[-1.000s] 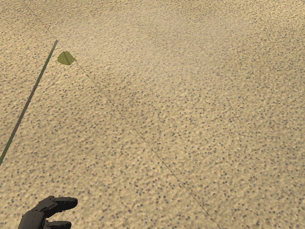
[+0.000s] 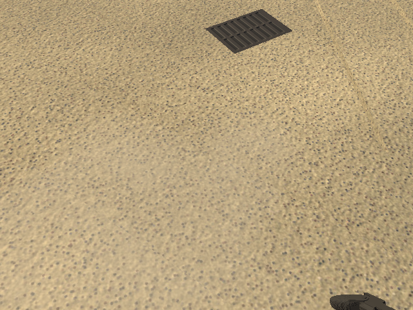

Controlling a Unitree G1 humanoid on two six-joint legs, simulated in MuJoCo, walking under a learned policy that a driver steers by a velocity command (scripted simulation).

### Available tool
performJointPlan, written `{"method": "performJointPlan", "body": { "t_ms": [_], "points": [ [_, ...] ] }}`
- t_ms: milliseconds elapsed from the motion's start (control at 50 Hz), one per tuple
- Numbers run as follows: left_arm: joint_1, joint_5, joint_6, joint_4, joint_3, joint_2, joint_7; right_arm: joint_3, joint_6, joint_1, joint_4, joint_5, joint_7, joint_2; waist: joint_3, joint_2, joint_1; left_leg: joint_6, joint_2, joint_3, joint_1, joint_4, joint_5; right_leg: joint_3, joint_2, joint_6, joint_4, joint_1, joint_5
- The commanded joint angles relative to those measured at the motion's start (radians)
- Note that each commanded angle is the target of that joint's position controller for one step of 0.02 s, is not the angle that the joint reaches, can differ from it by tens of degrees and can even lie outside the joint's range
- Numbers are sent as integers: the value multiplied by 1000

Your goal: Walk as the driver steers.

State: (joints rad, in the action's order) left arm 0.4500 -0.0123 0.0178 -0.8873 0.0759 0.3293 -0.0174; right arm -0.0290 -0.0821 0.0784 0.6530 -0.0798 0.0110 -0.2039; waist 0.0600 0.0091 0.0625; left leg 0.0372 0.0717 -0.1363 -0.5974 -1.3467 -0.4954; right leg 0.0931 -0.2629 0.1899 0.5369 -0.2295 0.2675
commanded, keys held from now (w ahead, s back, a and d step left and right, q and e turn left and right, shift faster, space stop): w+e+shift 0.08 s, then w+shift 0.48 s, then w+q+shift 0.12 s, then q+shift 0.32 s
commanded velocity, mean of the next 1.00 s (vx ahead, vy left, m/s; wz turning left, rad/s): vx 0.85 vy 0.00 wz -0.06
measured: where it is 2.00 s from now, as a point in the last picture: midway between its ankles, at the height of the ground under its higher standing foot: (256, 154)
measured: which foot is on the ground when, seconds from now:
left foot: up 0.00-0.22, down 0.24-0.68, up 0.70-1.00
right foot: down 0.00-0.22, up 0.24-0.68, down 0.70-1.00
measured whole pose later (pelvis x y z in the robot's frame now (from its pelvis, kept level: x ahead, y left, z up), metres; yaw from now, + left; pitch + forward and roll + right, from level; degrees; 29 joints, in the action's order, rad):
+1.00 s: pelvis +0.88 -0.07 -0.03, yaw -1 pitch +1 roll -1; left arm 0.24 0.02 0.08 -0.86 0.06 0.30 0.05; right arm 0.09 -0.06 0.12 0.74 0.02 -0.04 -0.34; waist 0.11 -0.03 0.06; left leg -0.02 0.03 0.08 -0.67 -0.69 0.04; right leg -0.23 -0.03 0.05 0.39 0.00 0.40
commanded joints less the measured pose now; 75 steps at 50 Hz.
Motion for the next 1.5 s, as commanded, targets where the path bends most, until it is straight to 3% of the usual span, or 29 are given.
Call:
{"method": "performJointPlan", "body": {
  "t_ms": [20, 160, 220, 240, 260, 280, 320, 380, 540, 660, 700, 720, 740, 760, 800, 840, 900, 960, 1040, 1080, 1100, 1120, 1160, 1200, 1340, 1400, 1440, 1460, 1500],
  "points": [
    [-79, -3, 62, 109, 37, 166, 7, 32, 12, -73, -122, 4, -1, -156, 64, -91, -69, 27, 44, 54, -56, 241, 151, 510, 333, 194, -375, -164, -94],
    [12, 26, 58, 71, 41, 148, 9, 33, 9, -132, -132, 46, -27, -150, -13, 15, 23, -10, -41, 121, 288, 822, 626, 353, 280, 14, -266, 34, -462],
    [3, -5, 57, 56, 44, 193, 9, 86, -6, 190, -42, 43, 6, -249, -195, 9, -149, -70, -69, 142, 580, 819, 338, 277, 271, -40, 197, 126, -747],
    [-27, -13, 70, 83, 20, 104, 10, 108, -12, 408, -15, 24, 24, -315, -325, -60, -241, -117, 116, -84, 808, 790, 6, 209, 235, -46, 537, -37, -535],
    [135, 33, 72, 117, -16, -30, 3, 137, -8, 405, 27, 5, 12, -415, -448, -441, -114, -264, 375, -718, 1039, 1035, -308, 76, 92, -99, 839, -381, 205],
    [0, -2, 64, 103, -20, 53, 16, 130, 3, 328, 14, 30, -2, -304, -287, -238, -146, -259, 338, -806, 922, 1107, -426, 64, 183, -72, 871, -541, 134],
    [-200, -25, 63, 140, -10, 91, -5, 112, 1, 253, 43, 33, -16, -209, -97, -5, -140, -219, 224, -436, 663, 1083, -79, 58, 250, -78, 726, -490, -9],
    [-226, -37, 41, 174, -29, 30, -30, 92, -17, 299, 121, 45, -18, -157, -40, -99, -79, -197, 145, -247, 530, 1126, 109, 78, 275, -98, 580, -437, 22],
    [-539, -22, 56, 283, -75, 10, -76, 100, -56, 382, 204, 90, -32, -220, 56, -62, -93, -166, 80, 85, 357, 1337, 493, -97, 281, -111, 3, -177, -535],
    [-393, -48, 55, 231, -43, 108, -18, 110, -1, 487, 285, 64, 1, -320, -65, -86, -4, -159, 136, 73, 676, 902, 1246, -135, 210, -51, -63, 28, -199],
    [-46, -70, 67, 146, -10, 192, 19, 93, 7, 469, 263, 59, -2, -248, -280, -24, 121, -152, 45, 93, 346, 325, 801, 63, 440, -41, 11, 521, -41],
    [-22, -97, 71, 144, 4, 234, 27, 51, 4, 622, 247, 114, -4, -59, -471, 263, 25, -106, -92, 120, -64, -128, -92, 515, 786, 92, 41, 891, -397],
    [-1, -43, 62, 152, 5, 182, 20, 87, 7, 486, 232, 108, 16, -211, -506, 49, 85, -119, -77, 62, -112, -150, -16, 523, 753, 82, -15, 800, -584],
    [-81, -35, 72, 139, -13, 121, 17, 96, 5, 335, 204, 108, 17, -228, -302, 20, 61, -115, -37, 55, -132, -55, 81, 296, 682, 40, -37, 630, -857],
    [-135, -30, 78, 120, -29, 47, 19, 94, 23, 311, 213, 87, 7, -175, -117, 54, -3, -99, -12, 82, -92, 58, 129, 89, 597, -42, -96, 375, -1059],
    [-277, 19, 102, 140, -23, 5, 12, 107, 25, 330, 185, 151, 3, -142, -136, 151, -77, -72, 37, 57, -38, 83, 181, -20, 527, -50, -178, 272, -920],
    [-449, 26, 104, 153, -17, 15, 33, 98, 42, 222, 107, 120, -9, -82, 18, 92, -134, -36, 17, 159, 48, 415, 308, -197, 466, -65, -307, -11, -811],
    [-406, 32, 93, 138, 2, 78, 74, 101, 21, 230, 97, 96, -53, -91, -71, 72, -120, -38, -79, 263, 246, 688, 633, -301, 409, -105, -199, -6, -872],
    [-498, 65, 82, 197, 15, 133, 79, 174, 63, 484, 131, 95, -75, -272, -226, 71, -281, -124, -136, 241, 580, 692, 693, -282, 419, -165, 227, 21, -932],
    [-523, 44, 80, 181, -12, 22, 31, 168, 73, 560, 179, 101, -49, -252, -61, -225, -323, -193, -73, 140, 675, 952, 888, -261, 236, -221, 825, -192, 278],
    [-408, 33, 75, 254, -34, -38, 20, 153, 23, 400, 103, 17, -28, -306, -81, -388, -131, -356, 96, -397, 799, 977, 1048, -118, 91, -242, 1005, -555, 379],
    [-307, 23, 75, 242, -42, 44, 8, 177, 5, 235, 0, 15, -31, -359, -265, -284, -106, -448, 228, -639, 842, 1051, 906, 66, 131, -221, 1008, -544, 310],
    [-368, 4, 56, 229, -20, 129, 12, 167, 17, 104, -66, 71, -37, -293, -169, -15, -62, -412, 127, -500, 587, 1070, 729, 82, 197, -213, 834, -398, 214],
    [-431, -4, 48, 237, -22, 107, 15, 154, 39, 92, -73, 107, -15, -247, -131, 37, -53, -377, 35, -356, 423, 1034, 822, 66, 226, -238, 596, -308, 187],
    [-456, 23, 48, 288, -29, 20, 13, 169, 114, 112, -72, 96, 65, -231, -186, -93, -89, -197, -135, -316, 169, 912, 458, 53, 141, -297, -22, 18, -321],
    [-321, 18, 60, 231, -14, 14, 13, 137, 104, 109, -78, 92, 64, -111, -137, -56, -38, -128, -223, -227, 80, 634, 27, 76, 274, -265, -228, 165, -615],
    [-242, -25, 65, 238, -12, 36, 13, 107, 94, 263, -63, 86, 45, -36, -211, 111, -82, -62, -320, -112, -147, 139, -292, 318, 555, -94, -56, 380, -1080],
    [-298, -31, 59, 244, 4, 76, 12, 126, 89, 368, -73, 81, 30, -133, -261, 192, -160, -11, -260, -113, -192, -12, -225, 455, 688, 38, -90, 349, -1026],
    [-450, -26, 29, 307, 7, 49, 22, 162, 122, 291, -36, 105, 49, -268, -220, 128, -132, 33, -164, -78, -173, -149, -36, 424, 611, 61, -164, 170, -451]
  ]
}}
Next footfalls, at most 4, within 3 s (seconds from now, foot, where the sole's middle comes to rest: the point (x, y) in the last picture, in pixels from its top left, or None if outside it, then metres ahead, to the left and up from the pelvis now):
0.24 left None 0.44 0.18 -0.76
0.70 right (257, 229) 0.79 -0.14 -0.80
1.08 left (230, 158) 1.13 -0.03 -0.81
1.42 right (267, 135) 1.30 -0.20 -0.83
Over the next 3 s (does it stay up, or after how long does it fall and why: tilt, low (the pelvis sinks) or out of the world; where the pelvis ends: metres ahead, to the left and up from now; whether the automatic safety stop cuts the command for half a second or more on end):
stays up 1.17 -0.15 -0.05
